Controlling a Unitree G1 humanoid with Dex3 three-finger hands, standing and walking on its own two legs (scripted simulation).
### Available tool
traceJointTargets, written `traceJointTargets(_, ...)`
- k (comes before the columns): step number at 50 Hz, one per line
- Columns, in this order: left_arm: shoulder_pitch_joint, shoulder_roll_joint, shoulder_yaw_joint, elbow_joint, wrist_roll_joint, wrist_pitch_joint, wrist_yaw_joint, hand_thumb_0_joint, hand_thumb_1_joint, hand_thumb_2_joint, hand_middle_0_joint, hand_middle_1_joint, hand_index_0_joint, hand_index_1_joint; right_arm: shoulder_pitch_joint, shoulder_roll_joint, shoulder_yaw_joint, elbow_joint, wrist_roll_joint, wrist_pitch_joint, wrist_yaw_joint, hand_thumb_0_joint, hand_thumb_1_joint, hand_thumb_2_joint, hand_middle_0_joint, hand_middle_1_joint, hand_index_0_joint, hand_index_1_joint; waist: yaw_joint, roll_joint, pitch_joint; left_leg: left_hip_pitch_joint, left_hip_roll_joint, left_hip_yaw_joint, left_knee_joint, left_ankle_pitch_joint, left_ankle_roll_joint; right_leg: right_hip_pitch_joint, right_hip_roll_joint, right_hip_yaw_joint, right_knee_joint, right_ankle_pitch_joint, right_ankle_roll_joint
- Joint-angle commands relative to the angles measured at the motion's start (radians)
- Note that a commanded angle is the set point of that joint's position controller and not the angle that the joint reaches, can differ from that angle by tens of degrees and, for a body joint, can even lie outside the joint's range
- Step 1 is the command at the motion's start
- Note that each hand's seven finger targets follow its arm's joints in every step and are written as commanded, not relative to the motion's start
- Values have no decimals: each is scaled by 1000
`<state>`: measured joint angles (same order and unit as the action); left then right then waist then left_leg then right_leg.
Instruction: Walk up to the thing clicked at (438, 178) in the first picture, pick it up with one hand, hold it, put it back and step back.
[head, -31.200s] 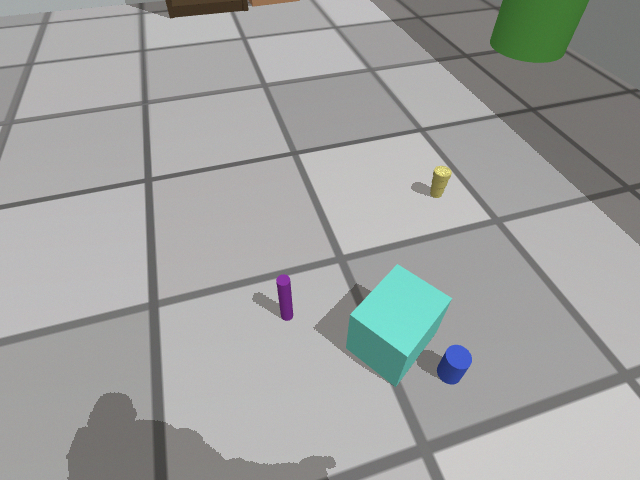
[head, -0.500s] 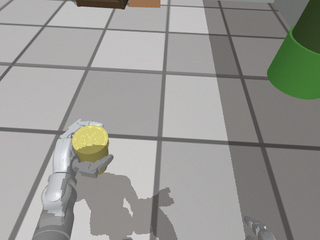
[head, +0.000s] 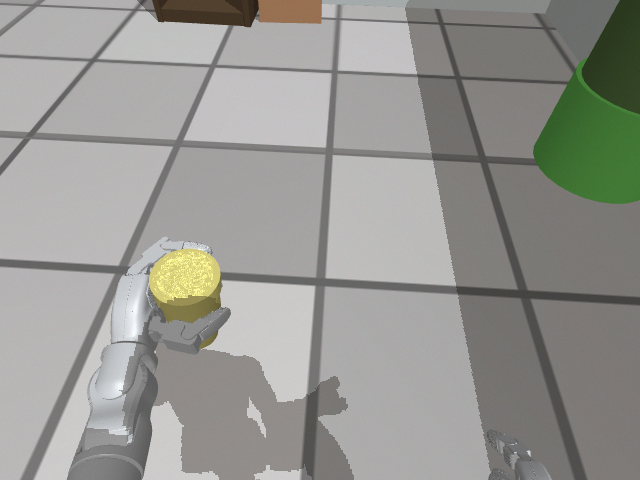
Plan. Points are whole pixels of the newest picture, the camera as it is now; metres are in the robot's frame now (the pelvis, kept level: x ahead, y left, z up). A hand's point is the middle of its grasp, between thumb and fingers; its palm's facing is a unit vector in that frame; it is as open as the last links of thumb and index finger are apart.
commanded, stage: hold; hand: left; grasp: from the side
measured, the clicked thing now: (192, 306) +0.33 +0.17 +0.03
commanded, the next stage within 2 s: crouch in 1.74 s
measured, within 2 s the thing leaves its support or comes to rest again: neither
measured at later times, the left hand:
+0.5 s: hand (189, 303) +0.32 +0.17 +0.05, palm faces +0.04 -1.00 +0.00, open 9.8 cm
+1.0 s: hand (186, 300) +0.33 +0.17 +0.05, palm faces +0.05 -1.00 +0.00, open 9.8 cm
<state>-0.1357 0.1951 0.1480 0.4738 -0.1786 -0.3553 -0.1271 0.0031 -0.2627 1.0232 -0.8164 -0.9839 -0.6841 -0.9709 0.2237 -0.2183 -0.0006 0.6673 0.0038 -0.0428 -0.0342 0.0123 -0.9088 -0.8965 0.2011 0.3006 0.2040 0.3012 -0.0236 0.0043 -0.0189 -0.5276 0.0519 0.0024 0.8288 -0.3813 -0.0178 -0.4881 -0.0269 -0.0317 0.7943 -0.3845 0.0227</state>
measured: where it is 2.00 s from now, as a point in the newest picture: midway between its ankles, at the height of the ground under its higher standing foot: outside the picture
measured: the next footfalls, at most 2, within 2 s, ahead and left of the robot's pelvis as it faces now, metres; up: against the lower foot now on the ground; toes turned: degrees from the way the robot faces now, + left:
none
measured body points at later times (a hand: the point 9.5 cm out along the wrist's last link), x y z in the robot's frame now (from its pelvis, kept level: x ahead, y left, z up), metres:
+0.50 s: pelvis +0.00 +0.00 +0.00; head +0.03 +0.01 +0.45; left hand +0.31 +0.22 +0.05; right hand +0.13 -0.24 -0.10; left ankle +0.03 +0.13 -0.70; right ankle +0.01 -0.14 -0.70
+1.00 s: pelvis +0.00 +0.01 +0.00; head +0.03 +0.02 +0.45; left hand +0.32 +0.23 +0.05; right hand +0.14 -0.24 -0.10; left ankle +0.03 +0.13 -0.70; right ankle +0.01 -0.14 -0.70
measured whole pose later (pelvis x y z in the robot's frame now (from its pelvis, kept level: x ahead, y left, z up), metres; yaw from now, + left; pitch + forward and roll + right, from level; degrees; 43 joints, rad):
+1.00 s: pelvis +0.00 +0.01 +0.00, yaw +0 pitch +4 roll -1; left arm -0.14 0.19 0.14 0.48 -0.17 -0.37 -0.11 0.00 -0.26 1.02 -0.82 -0.98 -0.68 -0.97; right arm 0.22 -0.22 0.00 0.68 0.00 -0.05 -0.03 0.01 -0.91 -0.90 0.20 0.30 0.20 0.30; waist -0.02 0.00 -0.02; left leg -0.52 0.05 0.00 0.82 -0.38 -0.01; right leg -0.48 -0.03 -0.03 0.78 -0.38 0.03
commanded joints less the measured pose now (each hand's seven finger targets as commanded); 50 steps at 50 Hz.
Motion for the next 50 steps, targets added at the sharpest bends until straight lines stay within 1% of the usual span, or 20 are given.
traceJointTargets(1, -348, 151, 61, -288, -24, -100, 5, 0, 290, 1192, -1241, -1360, -1256, -1356, -40, -133, -47, -125, 6, -40, -14, 0, -905, -901, 200, 300, 200, 300, 2, 13, -297, 152, -38, 8, -123, 197, 17, 107, 29, -6, -120, 244, -24)
traceJointTargets(3, -304, 131, 52, -254, -22, -99, 6, 0, 304, 1211, -1252, -1383, -1268, -1377, -46, -126, -44, -124, 6, -38, -14, 0, -907, -902, 200, 300, 200, 300, 6, 15, -266, 138, -40, 10, -128, 178, 17, 97, 27, -5, -124, 228, -25)
traceJointTargets(6, -345, 140, 46, -295, -24, -103, 2, 0, 280, 1204, -1251, -1382, -1270, -1375, -34, -134, -48, -119, 4, -41, -14, 0, -906, -901, 200, 300, 200, 300, -1, 47, -307, 179, -34, 2, -135, 201, 13, 103, 30, -10, -115, 241, -28)
traceJointTargets(7, -350, 156, 67, -302, -29, -103, 4, 0, 257, 1192, -1242, -1377, -1261, -1369, -33, -132, -47, -121, 7, -40, -15, 0, -908, -901, 200, 300, 200, 300, 8, 46, -306, 174, -37, 6, -132, 210, 14, 111, 29, -7, -121, 254, -26)
traceJointTargets(10, -339, 110, 30, -241, -24, -97, -1, 0, 242, 1198, -1229, -1366, -1247, -1360, -28, -133, -48, -112, 5, -40, -12, 0, -903, -901, 200, 300, 200, 300, -9, 26, -253, 152, -31, 1, -141, 189, 15, 77, 34, -14, -116, 233, -29)
traceJointTargets(13, -364, 155, 71, -251, -24, -109, 0, 0, 262, 1197, -1241, -1373, -1260, -1366, -38, -134, -51, -114, 3, -41, -11, 0, -906, -901, 200, 300, 200, 300, 3, 16, -269, 133, -37, 4, -137, 152, 19, 92, 28, -9, -126, 198, -27)
traceJointTargets(16, -371, 133, 38, -275, -23, -120, -8, 0, 255, 1197, -1254, -1381, -1273, -1373, -46, -135, -49, -125, 3, -44, -8, 0, -906, -901, 200, 300, 200, 300, 2, 55, -278, 152, -37, 8, -144, 127, 13, 78, 30, -8, -125, 173, -32)
traceJointTargets(17, -345, 138, 54, -276, -28, -120, -7, 0, 306, 1197, -1246, -1374, -1266, -1365, -37, -135, -50, -123, 3, -44, -11, 0, -903, -900, 200, 300, 200, 300, 7, 51, -324, 174, -36, 5, -137, 162, 12, 96, 31, -10, -119, 205, -31)
traceJointTargets(20, -347, 122, 23, -278, -28, -114, -9, 0, 297, 1218, -1259, -1392, -1277, -1385, -44, -136, -48, -121, 7, -49, -9, 0, -906, -902, 200, 300, 200, 300, -1, 46, -275, 166, -33, -1, -143, 178, 11, 80, 34, -16, -119, 217, -32)
traceJointTargets(23, -336, 147, 59, -283, -29, -113, 6, 0, 242, 1190, -1243, -1371, -1261, -1365, -39, -134, -48, -118, 7, -49, -11, 0, -911, -903, 200, 300, 200, 300, 7, 44, -286, 165, -33, -3, -148, 157, 11, 91, 34, -16, -120, 196, -31)
traceJointTargets(26, -323, 131, 56, -271, -30, -110, 14, 0, 257, 1201, -1241, -1372, -1257, -1367, -51, -132, -46, -125, 7, -48, -11, 0, -908, -903, 200, 300, 200, 300, 9, 17, -245, 131, -35, 0, -151, 121, 14, 87, 34, -15, -133, 162, -29)
traceJointTargets(28, -351, 162, 67, -284, -21, -109, 14, 0, 279, 1220, -1248, -1389, -1266, -1382, -45, -135, -50, -121, 6, -49, -14, 0, -906, -902, 200, 300, 200, 300, 5, 23, -290, 148, -37, 5, -142, 147, 17, 102, 31, -9, -132, 193, -27)
traceJointTargets(33, -332, 111, 27, -254, -27, -99, 3, 0, 278, 1217, -1238, -1377, -1253, -1373, -41, -129, -45, -117, 8, -46, -16, 0, -903, -903, 200, 300, 200, 300, -3, 4, -256, 144, -36, 5, -139, 176, 18, 97, 31, -10, -133, 226, -27)
traceJointTargets(36, -356, 133, 40, -273, -23, -107, 4, 0, 251, 1205, -1229, -1369, -1245, -1365, -30, -133, -50, -110, 5, -50, -10, 0, -905, -903, 200, 300, 200, 300, 3, 52, -297, 167, -34, 0, -136, 200, 12, 97, 31, -14, -115, 238, -32)
traceJointTargets(38, -329, 135, 49, -242, -19, -106, 7, 0, 258, 1213, -1240, -1378, -1255, -1375, -35, -133, -50, -114, 7, -48, -7, 0, -906, -903, 200, 300, 200, 300, 6, 35, -257, 149, -34, -1, -141, 182, 12, 85, 32, -16, -119, 217, -31)
traceJointTargets(41, -354, 146, 46, -315, -22, -116, 9, 0, 259, 1211, -1232, -1371, -1247, -1369, -36, -129, -48, -120, 6, -47, -11, 0, -905, -903, 200, 300, 200, 300, 5, 46, -336, 184, -38, 5, -128, 223, 13, 120, 29, -9, -122, 263, -29)
traceJointTargets(44, -330, 117, 25, -257, -19, -105, 9, 0, 280, 1208, -1224, -1368, -1240, -1364, -32, -135, -48, -110, 6, -48, -12, 0, -904, -903, 200, 300, 200, 300, -8, 34, -271, 172, -32, 1, -133, 222, 11, 88, 34, -14, -115, 258, -30)
traceJointTargets(45, -362, 131, 41, -274, -19, -110, 11, 0, 271, 1208, -1219, -1365, -1235, -1361, -38, -131, -50, -110, 5, -48, -9, 0, -902, -903, 200, 300, 200, 300, -3, 48, -261, 159, -30, -4, -138, 201, 10, 72, 35, -17, -114, 234, -32)
traceJointTargets(47, -350, 141, 57, -269, -21, -111, 14, 0, 283, 1210, -1234, -1372, -1249, -1368, -38, -133, -51, -114, 5, -47, -11, 0, -906, -903, 199, 300, 200, 300, 0, 33, -270, 156, -31, -5, -142, 173, 13, 84, 34, -17, -119, 211, -30)
traceJointTargets(50, -318, 118, 31, -266, -18, -112, 12, 0, 273, 1226, -1234, -1384, -1251, -1381, -31, -133, -52, -116, 4, -47, -8, 0, -903, -903, 200, 300, 200, 300, 1, 38, -293, 173, -30, -5, -137, 202, 11, 91, 34, -18, -113, 234, -32)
